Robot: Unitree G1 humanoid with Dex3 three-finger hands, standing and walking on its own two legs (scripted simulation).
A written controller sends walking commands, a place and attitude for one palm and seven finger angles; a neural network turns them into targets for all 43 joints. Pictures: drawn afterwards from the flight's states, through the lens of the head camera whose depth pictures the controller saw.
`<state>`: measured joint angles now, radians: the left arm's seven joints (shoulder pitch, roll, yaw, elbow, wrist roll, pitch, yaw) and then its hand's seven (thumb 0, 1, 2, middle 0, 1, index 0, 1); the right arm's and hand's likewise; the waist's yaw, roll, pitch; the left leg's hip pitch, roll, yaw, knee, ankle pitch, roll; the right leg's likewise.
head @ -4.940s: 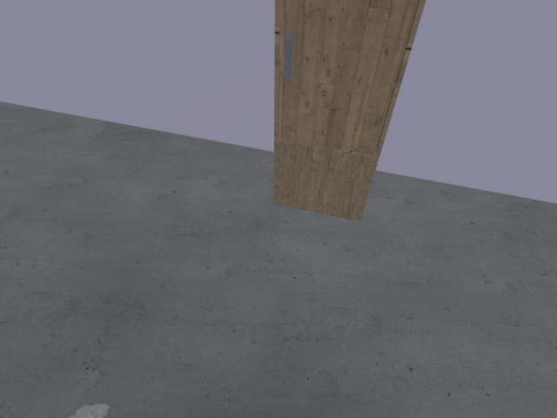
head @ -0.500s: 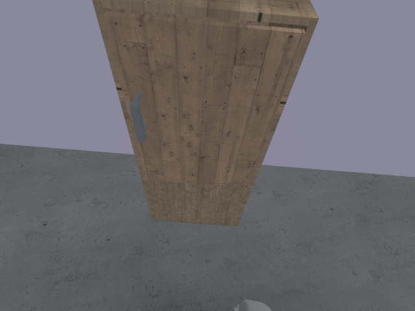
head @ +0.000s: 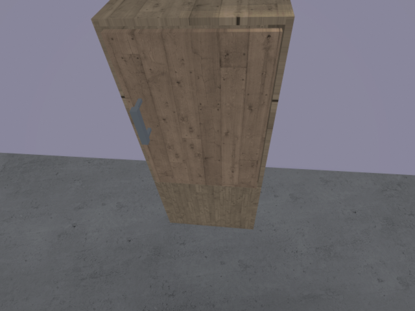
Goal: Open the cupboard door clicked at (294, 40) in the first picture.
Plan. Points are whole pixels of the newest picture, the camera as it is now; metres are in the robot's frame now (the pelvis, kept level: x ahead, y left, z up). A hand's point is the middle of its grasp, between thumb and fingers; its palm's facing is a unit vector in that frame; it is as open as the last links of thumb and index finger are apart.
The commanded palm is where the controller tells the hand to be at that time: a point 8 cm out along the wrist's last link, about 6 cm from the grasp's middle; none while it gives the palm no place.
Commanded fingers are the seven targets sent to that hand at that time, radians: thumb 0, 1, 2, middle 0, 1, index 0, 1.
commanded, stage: come to a stop and stand still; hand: left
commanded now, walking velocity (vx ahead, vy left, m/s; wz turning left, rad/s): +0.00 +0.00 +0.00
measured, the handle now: (142, 122) +0.59 +0.25 +0.00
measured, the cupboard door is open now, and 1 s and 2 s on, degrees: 0 0 0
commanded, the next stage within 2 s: look again from close up in 0.54 s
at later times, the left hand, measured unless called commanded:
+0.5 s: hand out of the picture -0.01 +0.23 -0.18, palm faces +0.02 -0.98 -0.17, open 7.4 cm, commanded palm none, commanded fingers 0.00 0.90 0.90 -0.20 -0.30 -0.20 -0.30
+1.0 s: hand out of the picture -0.02 +0.24 -0.18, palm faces +0.01 -0.98 -0.21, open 7.4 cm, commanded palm none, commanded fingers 0.00 0.90 0.90 -0.20 -0.30 -0.20 -0.30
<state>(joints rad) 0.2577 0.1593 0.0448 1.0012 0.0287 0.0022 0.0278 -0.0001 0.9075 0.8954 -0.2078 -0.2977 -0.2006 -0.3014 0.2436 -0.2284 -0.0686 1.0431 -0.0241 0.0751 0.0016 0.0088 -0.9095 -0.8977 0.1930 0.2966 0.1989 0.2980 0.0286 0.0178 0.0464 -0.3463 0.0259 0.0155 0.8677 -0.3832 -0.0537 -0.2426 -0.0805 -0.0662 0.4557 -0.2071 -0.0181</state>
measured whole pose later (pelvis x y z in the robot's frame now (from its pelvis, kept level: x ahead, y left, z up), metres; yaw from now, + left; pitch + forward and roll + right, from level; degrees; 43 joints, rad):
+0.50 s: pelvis -0.01 +0.06 +0.00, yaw -1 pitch -2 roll +0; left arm 0.27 0.15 0.00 1.14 0.01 0.00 0.03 0.00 0.91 0.90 -0.20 -0.30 -0.20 -0.30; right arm 0.21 -0.17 -0.02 1.10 -0.01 0.00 -0.03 0.00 -0.94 -0.90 0.20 0.30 0.20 0.30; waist 0.01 -0.01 0.03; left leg -0.13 -0.01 0.07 0.42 -0.26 0.02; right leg -0.18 -0.05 -0.03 0.44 -0.23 0.03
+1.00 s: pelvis -0.03 +0.07 -0.01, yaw +0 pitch -3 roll +0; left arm 0.29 0.16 -0.01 1.08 0.01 -0.01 0.03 0.00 0.91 0.90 -0.20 -0.30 -0.20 -0.30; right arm 0.32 -0.15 0.00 1.07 -0.02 -0.01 -0.02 0.02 -0.92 -0.90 0.20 0.30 0.20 0.30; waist -0.01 0.01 0.01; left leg -0.19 -0.02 0.07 0.50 -0.27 0.04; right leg -0.23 -0.07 -0.03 0.51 -0.24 0.04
